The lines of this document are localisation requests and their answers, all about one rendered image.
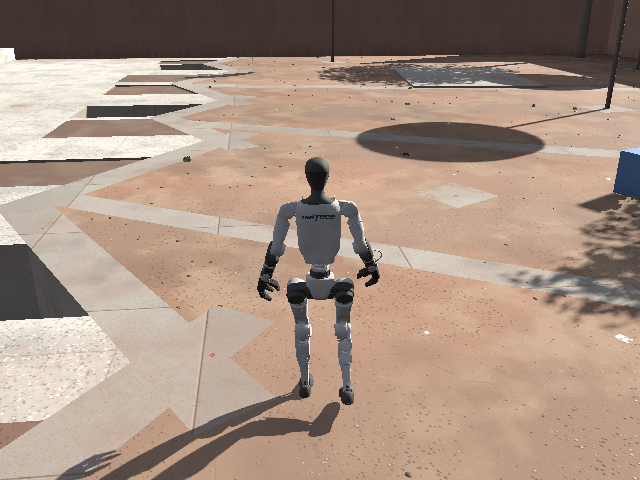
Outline right robot thigh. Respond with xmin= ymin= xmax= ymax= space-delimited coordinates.
xmin=334 ymin=278 xmax=354 ymax=340

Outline left robot hand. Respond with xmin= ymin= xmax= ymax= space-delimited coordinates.
xmin=257 ymin=278 xmax=280 ymax=301

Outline robot left upper arm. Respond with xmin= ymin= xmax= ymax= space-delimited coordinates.
xmin=269 ymin=201 xmax=297 ymax=257

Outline right robot forearm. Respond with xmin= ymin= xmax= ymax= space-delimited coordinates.
xmin=359 ymin=238 xmax=378 ymax=272

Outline left robot forearm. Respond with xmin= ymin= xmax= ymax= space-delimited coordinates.
xmin=260 ymin=241 xmax=280 ymax=282

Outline right robot hand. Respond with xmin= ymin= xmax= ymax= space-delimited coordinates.
xmin=357 ymin=267 xmax=380 ymax=287

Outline left robot foot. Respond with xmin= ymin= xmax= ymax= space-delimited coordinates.
xmin=299 ymin=373 xmax=314 ymax=398

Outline robot right upper arm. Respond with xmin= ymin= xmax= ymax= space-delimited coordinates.
xmin=339 ymin=200 xmax=369 ymax=254

